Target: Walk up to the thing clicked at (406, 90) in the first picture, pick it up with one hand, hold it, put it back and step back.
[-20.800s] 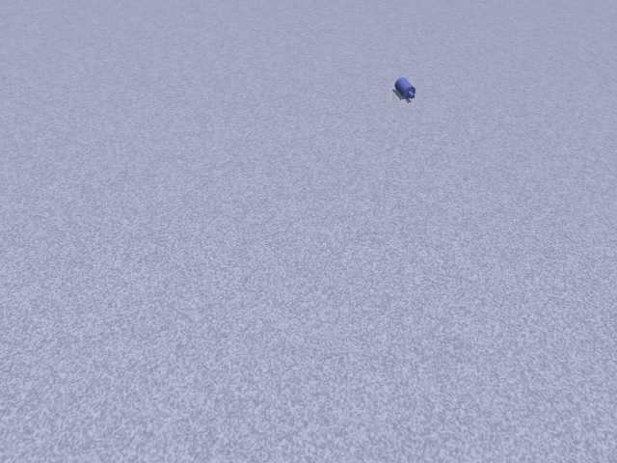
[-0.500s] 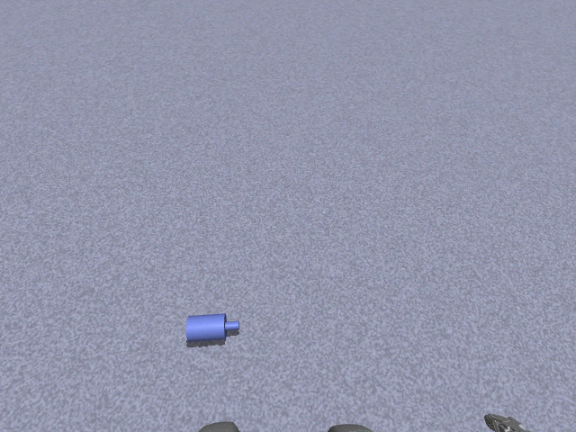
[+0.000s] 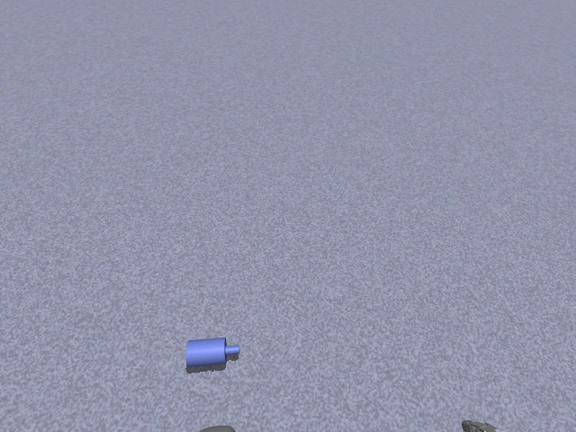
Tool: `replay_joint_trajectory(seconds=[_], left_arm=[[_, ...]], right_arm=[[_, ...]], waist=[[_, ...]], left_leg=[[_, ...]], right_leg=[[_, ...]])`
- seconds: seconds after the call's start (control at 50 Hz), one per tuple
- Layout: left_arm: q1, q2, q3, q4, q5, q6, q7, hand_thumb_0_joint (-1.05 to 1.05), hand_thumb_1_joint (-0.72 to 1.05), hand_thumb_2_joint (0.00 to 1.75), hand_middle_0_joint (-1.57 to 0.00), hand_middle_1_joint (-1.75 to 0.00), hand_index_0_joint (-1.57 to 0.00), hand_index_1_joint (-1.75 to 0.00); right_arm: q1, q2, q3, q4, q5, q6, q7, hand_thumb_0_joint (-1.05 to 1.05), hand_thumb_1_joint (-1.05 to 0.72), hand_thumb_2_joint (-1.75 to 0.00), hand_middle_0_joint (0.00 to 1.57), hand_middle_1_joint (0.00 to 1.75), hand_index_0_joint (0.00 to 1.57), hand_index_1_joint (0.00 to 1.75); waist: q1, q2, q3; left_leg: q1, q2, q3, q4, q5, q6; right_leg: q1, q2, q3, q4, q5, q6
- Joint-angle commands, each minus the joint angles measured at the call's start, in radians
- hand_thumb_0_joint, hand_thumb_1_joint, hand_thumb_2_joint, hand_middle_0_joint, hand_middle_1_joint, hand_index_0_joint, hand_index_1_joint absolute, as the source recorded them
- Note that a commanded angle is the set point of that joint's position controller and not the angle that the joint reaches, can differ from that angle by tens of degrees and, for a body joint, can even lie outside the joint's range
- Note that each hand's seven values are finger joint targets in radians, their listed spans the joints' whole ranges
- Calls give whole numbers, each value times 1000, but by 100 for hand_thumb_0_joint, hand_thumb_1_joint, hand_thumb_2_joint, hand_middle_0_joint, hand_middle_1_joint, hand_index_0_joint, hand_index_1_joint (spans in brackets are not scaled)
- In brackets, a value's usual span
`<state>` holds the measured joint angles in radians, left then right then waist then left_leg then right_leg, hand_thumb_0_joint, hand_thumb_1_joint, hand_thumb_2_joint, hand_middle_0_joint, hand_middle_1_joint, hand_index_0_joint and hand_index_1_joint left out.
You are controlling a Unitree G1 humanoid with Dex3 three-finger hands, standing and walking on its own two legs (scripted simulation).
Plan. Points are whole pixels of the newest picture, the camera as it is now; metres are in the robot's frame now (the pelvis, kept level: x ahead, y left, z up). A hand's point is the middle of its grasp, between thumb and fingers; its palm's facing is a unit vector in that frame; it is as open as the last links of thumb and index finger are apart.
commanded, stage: stand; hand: left
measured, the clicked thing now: (214, 351) +0.46 +0.21 -0.72
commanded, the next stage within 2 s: walk up in 0.84 s
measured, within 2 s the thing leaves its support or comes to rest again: neither
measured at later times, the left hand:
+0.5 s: hand out of the picture +0.13 +0.25 -0.14, palm faces -0.04 -0.95 -0.32, open 7.4 cm
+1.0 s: hand out of the picture +0.10 +0.27 -0.14, palm faces -0.01 -0.92 -0.38, open 7.4 cm
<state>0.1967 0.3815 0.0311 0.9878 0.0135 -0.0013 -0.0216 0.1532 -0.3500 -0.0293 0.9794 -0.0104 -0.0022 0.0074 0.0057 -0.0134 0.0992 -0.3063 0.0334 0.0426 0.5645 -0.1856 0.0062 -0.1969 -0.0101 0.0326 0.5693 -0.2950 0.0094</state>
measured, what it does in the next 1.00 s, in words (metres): stands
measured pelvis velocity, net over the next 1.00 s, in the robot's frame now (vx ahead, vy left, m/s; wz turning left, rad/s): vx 0.01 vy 0.00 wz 0.01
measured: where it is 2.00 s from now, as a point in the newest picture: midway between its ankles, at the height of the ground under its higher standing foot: outside the picture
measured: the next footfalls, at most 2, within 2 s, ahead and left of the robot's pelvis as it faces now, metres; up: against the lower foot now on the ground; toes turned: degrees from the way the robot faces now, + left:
left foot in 1.54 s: -0.21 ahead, +0.11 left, +0.00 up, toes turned +2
right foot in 1.92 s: -0.26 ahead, -0.14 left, +0.00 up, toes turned +2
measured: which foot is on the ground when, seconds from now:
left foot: down 0.00-1.00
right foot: down 0.00-1.00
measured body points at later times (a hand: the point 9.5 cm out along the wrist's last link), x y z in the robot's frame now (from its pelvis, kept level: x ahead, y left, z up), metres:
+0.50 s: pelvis +0.03 +0.01 +0.02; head +0.04 +0.02 +0.47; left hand +0.13 +0.30 -0.12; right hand +0.10 -0.30 -0.11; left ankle +0.08 +0.12 -0.73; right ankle +0.01 -0.14 -0.73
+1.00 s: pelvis +0.01 +0.00 +0.01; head +0.07 +0.00 +0.46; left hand +0.10 +0.32 -0.12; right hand +0.13 -0.31 -0.12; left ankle +0.08 +0.12 -0.73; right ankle +0.00 -0.13 -0.71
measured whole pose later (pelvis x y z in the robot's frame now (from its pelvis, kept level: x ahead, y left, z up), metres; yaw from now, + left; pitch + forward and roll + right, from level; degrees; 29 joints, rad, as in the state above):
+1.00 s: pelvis +0.01 +0.00 +0.01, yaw +0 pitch -2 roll +0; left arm 0.07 0.40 0.04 1.04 -0.01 0.03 0.00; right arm 0.00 -0.36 -0.04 1.06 0.00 0.02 0.01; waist 0.00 -0.01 0.17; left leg -0.28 0.01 0.03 0.42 -0.11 0.01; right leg -0.27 -0.01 0.01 0.69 -0.40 -0.02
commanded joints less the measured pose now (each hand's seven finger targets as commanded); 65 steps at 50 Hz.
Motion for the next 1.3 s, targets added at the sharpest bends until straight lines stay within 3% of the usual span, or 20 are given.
replay_joint_trajectory(seconds=[0.0, 0.04, 0.12, 0.18, 0.34, 0.58, 0.66, 0.8, 0.82, 0.9, 0.94, 0.98, 1.02, 1.06, 1.08, 1.1, 1.12, 1.14, 1.2, 1.28], left_arm=[[-119, 271, 38, -42, 13, -32, 24, 0, 90, 90, -20, -30, -20, -30], [-141, 231, 23, -30, 9, -37, 17, 0, 90, 90, -20, -30, -20, -30], [-101, 194, 10, 14, -12, -56, 20, 0, 90, 90, -20, -30, -20, -30], [-93, 194, 10, 34, -12, -51, 18, 0, 90, 90, -20, -30, -20, -30], [-96, 188, 7, 58, -13, -44, 23, 0, 90, 90, -20, -30, -20, -30], [-132, 189, 6, 74, -8, -34, 26, 0, 90, 90, -20, -30, -20, -30], [-129, 184, 5, 81, -7, -32, 25, 0, 90, 90, -20, -30, -20, -30], [-121, 177, 5, 84, -7, -33, 27, 0, 90, 90, -20, -30, -20, -30], [-145, 239, 31, 71, -28, -10, 36, 0, 90, 90, -20, -30, -20, -30], [-53, 187, 32, 31, -33, 19, 46, 0, 90, 90, -20, -30, -20, -30], [-31, 187, 40, 12, -22, 40, 40, 0, 90, 90, -20, -30, -20, -30], [-12, 177, 47, -5, -19, 52, 33, 0, 90, 90, -20, -30, -20, -30], [51, 156, 49, -11, -20, 47, 31, 0, 90, 90, -20, -30, -20, -30], [45, 180, 61, -25, 0, 26, 43, 0, 90, 90, -20, -30, -20, -30], [14, 251, 86, -44, 12, 19, 49, 0, 90, 90, -20, -30, -20, -30], [-22, 304, 100, -66, 14, 21, 49, 0, 90, 90, -20, -30, -20, -30], [-90, 319, 95, -103, 25, 21, 46, 0, 90, 90, -20, -30, -20, -30], [-116, 354, 98, -141, 35, 13, 51, 0, 90, 90, -20, -30, -20, -30], [-197, 263, 95, -172, 27, 10, 55, 0, 90, 90, -20, -30, -20, -30], [-44, 215, 93, -186, 18, 11, 69, 0, 90, 90, -20, -30, -20, -30]], right_arm=[[-40, -191, -45, -34, 19, -18, 1, 0, -90, -90, 20, 30, 20, 30], [-34, -219, -48, -2, 12, -22, 11, 0, -90, -90, 20, 30, 20, 30], [-51, -201, -36, 34, -1, -38, 7, 0, -90, -90, 20, 30, 20, 30], [-67, -224, -37, 51, 3, -42, 6, 0, -90, -90, 20, 30, 20, 30], [-98, -216, -25, 90, 5, -47, 0, 0, -90, -90, 20, 30, 20, 30], [-126, -220, -20, 104, 5, -39, -8, 0, -90, -90, 20, 30, 20, 30], [-125, -220, -20, 106, 5, -35, -8, 0, -90, -90, 20, 30, 20, 30], [-140, -223, -23, 106, 6, -38, -10, 0, -90, -90, 20, 30, 20, 30], [-152, -291, -41, 104, 16, -20, -9, 0, -90, -90, 20, 30, 20, 30], [-130, -309, -67, 51, 25, 1, -17, 0, -90, -90, 20, 30, 20, 30], [-157, -311, -76, 14, 12, 7, -23, 0, -90, -90, 20, 30, 20, 30], [-181, -303, -78, -24, -1, 18, -26, 0, -90, -90, 20, 30, 20, 30], [-213, -279, -73, -52, -6, 31, -27, 0, -90, -90, 20, 30, 20, 30], [-228, -243, -59, -63, 16, 49, -20, 0, -90, -90, 20, 30, 20, 30], [-210, -209, -48, -75, 31, 50, -19, 0, -90, -90, 20, 30, 20, 30], [-194, -174, -40, -86, 27, 54, -22, 0, -90, -90, 20, 30, 20, 30], [-124, -191, -49, -71, 19, 66, -27, 0, -90, -90, 20, 30, 20, 30], [-95, -207, -58, -79, 11, 70, -32, 0, -90, -90, 20, 30, 20, 30], [-51, -268, -72, -54, 27, 64, -24, 0, -90, -90, 20, 30, 20, 30], [-67, -230, -42, -98, 14, 48, -42, 0, -90, -90, 20, 30, 20, 30]], waist=[[-62, -40, -44], [-62, -48, -22], [-34, -64, -53], [-20, -48, -63], [0, 24, -130], [-11, 36, -164], [-17, 29, -131], [-13, 16, -161], [-19, 35, -24], [-6, 140, -164], [-6, 195, -201], [1, 188, -207], [44, 172, -230], [63, 46, -186], [39, -116, -174], [30, -220, -119], [-10, -161, -100], [4, -224, -99], [-40, -113, -109], [42, -84, -192]], left_leg=[[144, 28, -119, -153, -199, 8], [211, 60, -145, -177, -200, 26], [174, 79, -148, -217, 30, 33], [166, 85, -148, -232, -26, 29], [185, 101, -140, -249, 156, 20], [230, 105, -130, -255, 217, 16], [215, 100, -133, -279, 124, 15], [265, 107, -126, -257, 244, 15], [204, 115, -150, -195, 484, 33], [225, 256, -224, -218, 642, 169], [150, 300, -253, -241, 487, 223], [97, 285, -228, -213, 397, 229], [129, 239, -180, -94, 408, 183], [106, 109, -119, 66, 279, 81], [-5, -14, -101, 170, 116, 40], [-133, -139, -96, 275, -325, 9], [-102, -142, -167, 448, -430, 5], [-82, -124, -177, 566, -441, 12], [-119, -145, -205, 674, -304, -7], [-268, -128, -190, 594, -333, -26]], right_leg=[[-194, -162, 240, -362, -353, -74], [-235, -122, 170, -347, -335, -50], [-56, -116, 117, -300, 45, -33], [-28, -115, 116, -318, -6, -33], [80, -112, 80, -273, 170, -23], [90, -115, 58, -286, 226, -11], [65, -113, 57, -298, 171, -10], [74, -115, 50, -298, 226, -9], [-46, -93, 39, -174, 370, -18], [-25, -1, -35, 101, 62, -27], [-28, 4, -10, 277, -218, -43], [-42, -3, 13, 329, -239, -52], [-34, -26, 12, 139, -111, -51], [-23, -68, 50, -178, 233, -19], [17, -162, 195, -199, 415, -39], [12, -272, 314, -236, 506, -114], [-90, -332, 299, -215, 522, -215], [-184, -396, 388, -221, 553, -285], [-108, -235, 174, -138, 557, -207], [228, -259, 174, -41, 736, -212]])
